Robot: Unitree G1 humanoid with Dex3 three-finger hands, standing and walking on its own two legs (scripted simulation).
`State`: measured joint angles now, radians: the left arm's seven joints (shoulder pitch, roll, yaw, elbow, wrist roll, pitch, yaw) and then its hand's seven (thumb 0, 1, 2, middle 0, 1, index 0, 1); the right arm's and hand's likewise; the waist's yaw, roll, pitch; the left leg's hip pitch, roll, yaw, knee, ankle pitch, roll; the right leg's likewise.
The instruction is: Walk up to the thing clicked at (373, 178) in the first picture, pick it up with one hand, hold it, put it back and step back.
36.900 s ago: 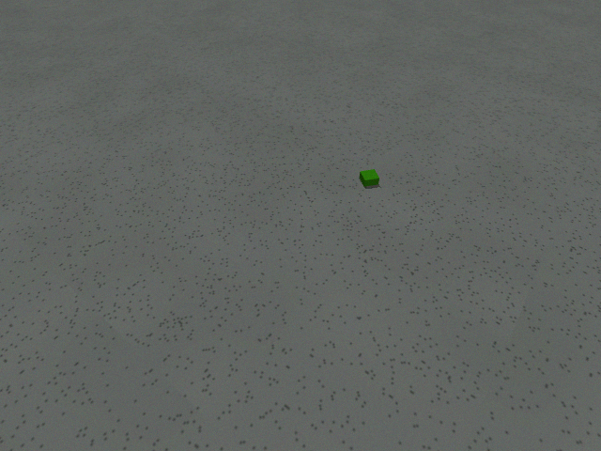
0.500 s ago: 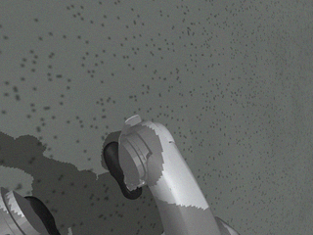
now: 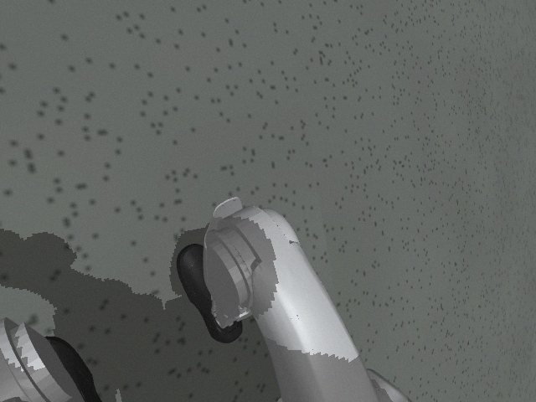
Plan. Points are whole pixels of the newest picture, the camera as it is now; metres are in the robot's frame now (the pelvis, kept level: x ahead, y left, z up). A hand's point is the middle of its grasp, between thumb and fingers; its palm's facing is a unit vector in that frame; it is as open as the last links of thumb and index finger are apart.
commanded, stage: go down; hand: left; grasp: from above
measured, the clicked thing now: out of the picture +0.48 +0.39 -0.31
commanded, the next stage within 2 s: none
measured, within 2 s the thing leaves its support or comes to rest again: neither
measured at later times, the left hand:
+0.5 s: hand out of the picture +0.49 +0.44 -0.17, palm faces -0.15 -0.32 -0.94, open 13.1 cm
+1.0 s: hand out of the picture +0.45 +0.43 +0.01, palm faces -0.19 -0.32 -0.93, open 13.6 cm
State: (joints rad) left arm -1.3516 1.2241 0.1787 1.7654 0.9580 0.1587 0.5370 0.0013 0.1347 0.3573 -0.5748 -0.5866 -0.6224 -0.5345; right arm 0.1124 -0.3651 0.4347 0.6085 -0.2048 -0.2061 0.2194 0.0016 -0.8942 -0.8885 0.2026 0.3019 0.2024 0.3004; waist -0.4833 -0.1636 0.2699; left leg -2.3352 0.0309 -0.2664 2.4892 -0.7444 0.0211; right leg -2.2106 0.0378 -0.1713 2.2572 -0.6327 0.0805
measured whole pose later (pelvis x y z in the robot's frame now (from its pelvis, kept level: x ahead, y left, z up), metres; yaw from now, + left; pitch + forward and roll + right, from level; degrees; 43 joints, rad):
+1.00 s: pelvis +0.00 -0.02 +0.06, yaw +10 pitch +37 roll -7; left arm -1.23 0.89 0.17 1.36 0.99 0.29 0.10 0.00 -0.45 0.92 -0.10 -1.11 -0.12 -1.08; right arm 0.18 -0.34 0.09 0.62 -0.06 0.02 0.17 0.00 -0.89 -0.89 0.20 0.30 0.20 0.30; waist -0.26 0.06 -0.08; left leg -2.19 0.02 -0.12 2.22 -0.68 -0.01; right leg -2.14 -0.02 -0.06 2.13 -0.64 0.03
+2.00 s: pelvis +0.01 -0.01 +0.18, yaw +11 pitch +37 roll -6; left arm -1.13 0.83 0.15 1.31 0.99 0.28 0.05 0.00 -0.38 0.83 -0.11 -1.12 -0.16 -1.06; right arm 0.22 -0.27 0.08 0.65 -0.02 0.04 0.07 0.00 -0.89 -0.89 0.21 0.30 0.21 0.30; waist -0.23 0.06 -0.12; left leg -1.86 0.04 -0.08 1.84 -0.64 0.00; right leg -1.82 -0.01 -0.05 1.75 -0.58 0.03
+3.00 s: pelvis +0.02 +0.00 +0.20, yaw +10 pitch +38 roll -8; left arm -1.16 0.85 0.14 1.40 0.99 0.27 0.10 0.00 -0.33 0.79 -0.20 -1.00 -0.23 -0.96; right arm 0.25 -0.26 0.09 0.66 -0.02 0.02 0.11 0.00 -0.90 -0.89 0.20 0.30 0.20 0.30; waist -0.25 0.04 -0.12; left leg -1.80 0.05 -0.08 1.78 -0.65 0.01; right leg -1.75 0.00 -0.06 1.67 -0.59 0.04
